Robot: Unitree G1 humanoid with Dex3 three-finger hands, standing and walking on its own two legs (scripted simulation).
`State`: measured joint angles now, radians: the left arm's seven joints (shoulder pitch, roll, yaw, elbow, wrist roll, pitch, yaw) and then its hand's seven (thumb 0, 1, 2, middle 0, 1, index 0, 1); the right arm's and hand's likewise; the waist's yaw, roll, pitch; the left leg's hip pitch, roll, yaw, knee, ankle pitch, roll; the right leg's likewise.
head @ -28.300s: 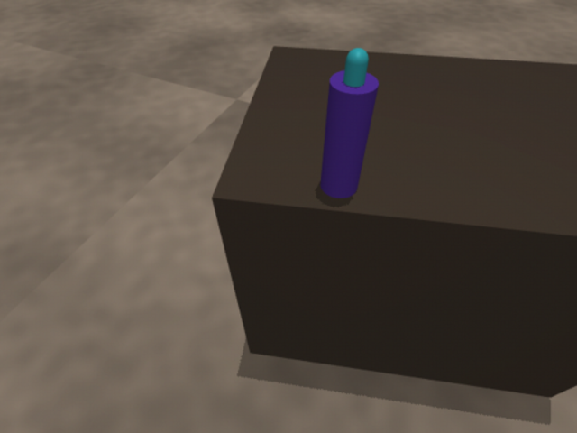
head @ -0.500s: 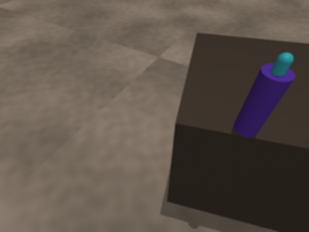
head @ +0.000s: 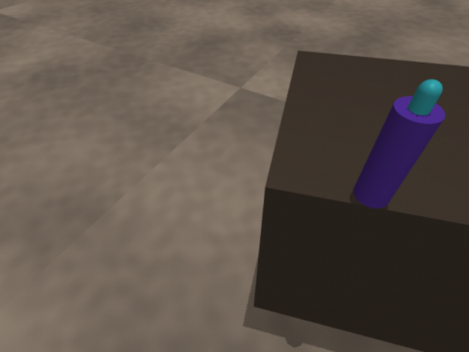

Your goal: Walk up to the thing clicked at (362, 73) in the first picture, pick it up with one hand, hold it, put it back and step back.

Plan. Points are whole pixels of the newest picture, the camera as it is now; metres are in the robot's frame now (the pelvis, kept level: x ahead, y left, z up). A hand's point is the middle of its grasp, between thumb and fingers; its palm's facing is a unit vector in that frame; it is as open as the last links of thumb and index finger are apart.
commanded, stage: stand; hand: right
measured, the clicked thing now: (396, 148) +0.41 -0.25 +0.14
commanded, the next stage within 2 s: step back in 0.76 s
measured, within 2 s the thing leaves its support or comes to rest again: neither
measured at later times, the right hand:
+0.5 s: hand out of the picture +0.06 -0.25 -0.16, palm faces -0.03 +0.94 -0.33, open 7.4 cm
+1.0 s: hand out of the picture +0.07 -0.26 -0.16, palm faces -0.02 +0.92 -0.38, open 7.4 cm
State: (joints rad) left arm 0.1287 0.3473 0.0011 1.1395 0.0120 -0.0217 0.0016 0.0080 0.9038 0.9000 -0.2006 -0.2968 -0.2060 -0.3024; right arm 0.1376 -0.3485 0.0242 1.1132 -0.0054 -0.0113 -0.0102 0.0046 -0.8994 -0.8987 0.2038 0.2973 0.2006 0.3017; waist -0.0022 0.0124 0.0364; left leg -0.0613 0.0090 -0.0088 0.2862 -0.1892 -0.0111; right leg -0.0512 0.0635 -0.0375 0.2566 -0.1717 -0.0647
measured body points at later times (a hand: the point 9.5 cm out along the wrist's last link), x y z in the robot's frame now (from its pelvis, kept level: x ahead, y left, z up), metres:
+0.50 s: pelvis +0.00 +0.00 +0.00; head +0.01 +0.00 +0.45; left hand +0.06 +0.30 -0.13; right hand +0.06 -0.30 -0.14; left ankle -0.02 +0.13 -0.75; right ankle -0.02 -0.07 -0.75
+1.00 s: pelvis -0.03 +0.02 -0.01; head +0.04 +0.01 +0.44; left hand +0.08 +0.33 -0.13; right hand +0.07 -0.30 -0.13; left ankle -0.05 +0.15 -0.71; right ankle -0.02 -0.07 -0.75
